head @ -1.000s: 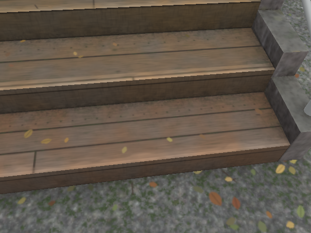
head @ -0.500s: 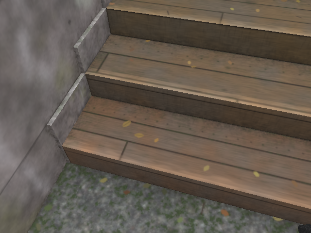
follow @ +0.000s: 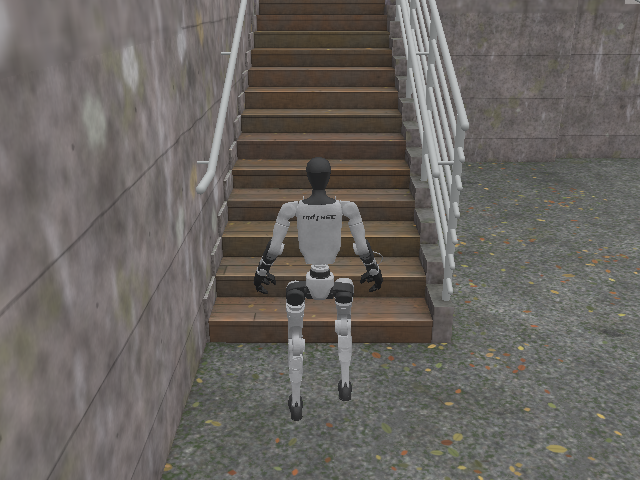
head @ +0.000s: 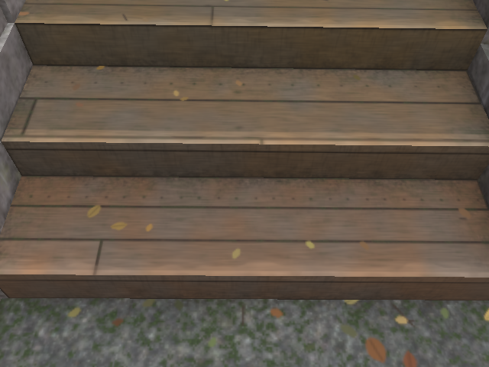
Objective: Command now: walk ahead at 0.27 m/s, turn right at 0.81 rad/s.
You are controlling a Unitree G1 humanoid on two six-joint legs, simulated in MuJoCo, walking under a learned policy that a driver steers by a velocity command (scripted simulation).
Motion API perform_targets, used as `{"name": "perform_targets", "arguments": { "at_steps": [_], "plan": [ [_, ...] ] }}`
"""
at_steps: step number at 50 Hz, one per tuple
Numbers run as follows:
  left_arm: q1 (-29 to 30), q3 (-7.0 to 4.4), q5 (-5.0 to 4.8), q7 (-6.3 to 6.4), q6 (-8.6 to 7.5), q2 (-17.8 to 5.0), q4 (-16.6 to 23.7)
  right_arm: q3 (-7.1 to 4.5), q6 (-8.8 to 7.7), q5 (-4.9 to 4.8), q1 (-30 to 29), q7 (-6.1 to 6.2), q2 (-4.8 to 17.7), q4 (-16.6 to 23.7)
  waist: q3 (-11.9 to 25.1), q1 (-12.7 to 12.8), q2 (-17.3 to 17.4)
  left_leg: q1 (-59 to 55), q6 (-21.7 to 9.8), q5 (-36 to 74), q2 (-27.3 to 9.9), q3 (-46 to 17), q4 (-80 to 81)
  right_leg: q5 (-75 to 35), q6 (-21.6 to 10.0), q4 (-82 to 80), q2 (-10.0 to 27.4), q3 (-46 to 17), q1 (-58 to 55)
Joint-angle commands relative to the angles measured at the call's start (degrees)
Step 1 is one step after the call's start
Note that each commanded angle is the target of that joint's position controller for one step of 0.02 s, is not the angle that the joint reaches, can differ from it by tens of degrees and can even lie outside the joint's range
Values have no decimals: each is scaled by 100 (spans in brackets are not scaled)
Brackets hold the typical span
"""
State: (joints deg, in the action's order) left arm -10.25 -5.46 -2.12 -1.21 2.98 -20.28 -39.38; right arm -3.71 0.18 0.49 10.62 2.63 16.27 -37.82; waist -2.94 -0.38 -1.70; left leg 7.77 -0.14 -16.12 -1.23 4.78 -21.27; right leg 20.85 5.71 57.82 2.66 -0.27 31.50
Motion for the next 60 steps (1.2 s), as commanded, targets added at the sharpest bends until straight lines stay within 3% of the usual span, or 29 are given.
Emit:
{"name": "perform_targets", "arguments": {
  "at_steps": [1, 9, 12, 13, 14, 15, 16, 18, 24, 26, 28, 30, 31, 32, 33, 34, 35, 36, 37, 39, 42, 46, 47, 51, 55, 56, 58, 59, 60],
  "plan": [
    [905, 60, -21, -162, -117, -235, 913, -345, -160, -77, 390, -44, 1169, 215, 367, -523, 1023, -1112, -1076, -602, -1770, -1207, 1134, -158, -122, -362, 341, 68, 1014],
    [1177, 173, 13, -230, -280, -172, 1235, -480, -414, -90, 607, -293, 1464, -59, -204, -415, 826, -1144, -646, -489, -1854, -59, 1108, 249, -765, -1201, 388, 465, 649],
    [-572, -72, -72, -167, -267, -562, 614, -432, -388, -164, 108, -309, 1405, -21, 546, 704, 564, 106, -282, 2885, -1327, 1050, -1099, -159, -1187, -1943, -566, 1342, -2386],
    [-2219, -358, -74, -83, -250, -1176, 121, -308, -467, -72, -157, -275, 1114, 217, 1008, 1495, -122, 1880, -8, 2644, -968, 1170, -3537, -98, -1596, -1974, -650, 701, -4642],
    [-2291, -470, -58, -40, -319, -2107, 164, -13, -678, 70, -336, -291, 166, 840, 1118, 1019, -2268, 4571, 335, -1928, 63, 465, -5866, 1727, -2641, -3450, 809, -3209, -5520],
    [-1946, -293, -8, -68, -550, -1604, 521, -78, -919, -148, -905, -294, 812, 953, 1371, 1232, -1255, 5286, 191, -1599, 141, -990, -6369, 2873, -2871, -4550, 1403, -4857, -5336],
    [-1780, -189, 73, -102, -665, -1295, 513, -140, -1048, -311, -1096, -329, 1113, 1013, 793, 1066, -768, 5584, 16, -1059, -91, -1034, -6194, 2351, -2777, -4755, 1633, -4593, -5023],
    [-1017, -36, 113, -75, -695, -829, 620, -93, -1089, -88, -561, -277, 1016, 726, 245, 329, -179, 4487, -43, -278, -470, -1087, -4967, 771, -2472, -4518, 1175, -3312, -3577],
    [-423, 35, 76, 310, -683, -706, 389, 131, -849, 134, -1013, -344, 497, 694, -303, 2, -392, 1837, 399, 1857, 324, 15, -1828, -3406, -1819, -4243, -444, -495, -961],
    [-856, 75, 313, -184, -533, -613, 303, -169, -496, -323, 1249, 225, 1010, -86, 890, -74, -1024, -868, 427, 1915, 742, 363, -1518, -3594, -1689, -3042, -561, -231, -652],
    [-879, 259, 165, -195, -681, -168, 226, -147, -476, -436, 311, 72, 829, 346, 476, -68, -1102, 125, 133, 1124, 403, 154, -2308, -4175, -1861, -3557, 213, -806, -1637],
    [-1023, 16, -456, 736, -649, -864, 193, 63, -355, 319, -293, -630, 330, 769, -1168, -89, 268, 3630, -146, -721, 775, 778, -1725, -10715, -319, -2316, 1168, -1470, -3285],
    [-1099, -20, -245, 1028, -517, -977, 285, -13, -266, 436, 966, -887, 414, 367, -117, -436, 96, 2603, -330, -281, 806, 681, -1575, -12561, -117, -1433, 1205, -1328, -3467],
    [-308, 118, 296, 599, -454, -762, 639, -210, -432, -343, 2152, -398, 678, 175, 1354, -1077, -1817, -47, -587, 2588, -282, -632, -350, -8030, -753, -437, 478, -119, -2895],
    [9, 387, 935, 371, -509, 517, 983, -257, -521, -396, 2699, -214, 1119, -347, 1040, -765, -309, -2087, 59, 2460, -808, -2380, -462, 62, -814, 1949, -666, -251, -536],
    [-1181, 468, 795, 145, -577, 629, 1023, -421, -669, -124, 2236, -85, 1835, -76, 1804, 74, 710, -2967, -408, -717, -1841, -6590, 906, 519, -844, 2832, -1080, -1368, 791],
    [253, 266, -200, 329, -795, -258, 965, -399, -317, -179, 2204, -266, 1354, 303, 443, -1020, 2844, -2430, -2253, 513, -1207, -4124, 534, 1668, -606, 3597, -1175, -691, 1290],
    [-641, 284, 532, 111, -666, -88, 1039, -158, -567, 285, 1571, -9, 740, 90, 33, 27, 455, -2009, -1589, 4361, -1910, -5591, 816, 647, -257, 4637, -1447, -1130, 1940],
    [-1033, 250, 877, 31, -396, -93, 894, -184, -550, 115, 1800, 150, 924, 50, 938, 365, -985, -2181, -952, 4197, -2049, -5512, 386, -3, -368, 4999, -1148, -1329, 1491],
    [-301, 378, 866, -110, -46, 363, 1277, -188, -406, -128, 2077, 173, 1062, -105, 784, 316, -1420, -1256, -76, 4198, -1405, -3712, -158, -570, -451, 5225, -873, -1081, 1595],
    [424, 573, 487, -275, -167, 578, 1778, 80, -185, 106, 1799, 191, 610, 81, 202, 191, 469, 541, -640, 5348, -527, -1946, -345, 250, -246, 5574, -948, -283, 1916],
    [1145, 538, 202, 165, -315, 660, 1855, -36, 120, 2, 1176, 373, 853, 419, 574, -6, 1477, 885, -942, 6640, -121, -2037, 99, 50, 348, 3201, -1138, 184, 851],
    [822, 539, 554, 92, -62, 839, 2109, -187, 241, 76, 2296, 581, 1249, 120, 1030, -61, 1740, -558, -810, 6210, -922, -3209, -230, 91, 289, 5312, -1233, 279, 2090],
    [1989, 912, 494, -9, -7, 1338, 2793, -91, 375, -72, 3693, 853, 670, -317, 835, -510, 1360, -2984, -765, 3163, -1417, -3750, -513, 2082, 214, 8967, -594, -481, 5642],
    [3000, 1104, 440, -350, -267, 1409, 3632, -35, 389, -203, 2213, 844, 511, 253, -126, -384, 1721, -1129, -278, 5132, -842, -2742, 45, 2892, 25, 7160, -69, -563, 4863],
    [942, 617, 221, 3, -537, 439, 2825, -39, 295, -804, -216, 493, 368, 955, 759, 1070, 1007, 1542, -398, 1845, 56, -2231, 338, 1923, -221, 1157, 299, -1248, 88],
    [1421, 265, 593, 252, -641, 318, 3028, -381, 384, -443, -329, 246, 1472, 1207, 1156, 793, 1707, 3121, -729, 4066, -556, -2408, 1389, -2462, 287, 777, -280, -41, -3760],
    [563, 220, 251, 91, -447, 616, 3061, -565, 437, -385, 81, 327, 2230, 911, 703, 1225, 3047, 1200, -412, 7752, -1013, -2784, 1569, 1116, -290, 340, -981, 1040, -2428],
    [415, 153, 305, 45, -404, 343, 3186, -467, 460, -273, 18, 277, 1711, 674, 287, 1556, 3092, -539, -71, 10734, -868, -2989, -7, 1226, -728, -1254, -566, 359, -1318]
  ]
}}
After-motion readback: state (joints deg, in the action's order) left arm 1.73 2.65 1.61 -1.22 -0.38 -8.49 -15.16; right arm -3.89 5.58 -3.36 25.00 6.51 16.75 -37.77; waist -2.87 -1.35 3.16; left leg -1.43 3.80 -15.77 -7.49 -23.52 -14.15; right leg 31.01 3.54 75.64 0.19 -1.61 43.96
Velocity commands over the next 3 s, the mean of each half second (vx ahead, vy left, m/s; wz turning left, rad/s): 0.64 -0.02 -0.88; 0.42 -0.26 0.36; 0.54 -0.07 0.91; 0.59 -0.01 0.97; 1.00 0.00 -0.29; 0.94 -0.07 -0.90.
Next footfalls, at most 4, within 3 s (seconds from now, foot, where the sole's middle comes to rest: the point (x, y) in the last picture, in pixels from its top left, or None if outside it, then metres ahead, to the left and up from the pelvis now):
0.26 right None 0.13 -0.20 -0.78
0.66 left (344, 340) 0.50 -0.25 -0.78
1.18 right None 0.63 -0.65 -0.63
1.92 left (345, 355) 0.47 -0.25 -0.78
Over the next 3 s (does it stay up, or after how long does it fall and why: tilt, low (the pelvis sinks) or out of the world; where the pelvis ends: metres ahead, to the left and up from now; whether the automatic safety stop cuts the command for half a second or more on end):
stays up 1.02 0.17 0.20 its command is cut before an obstacle after 0.5 s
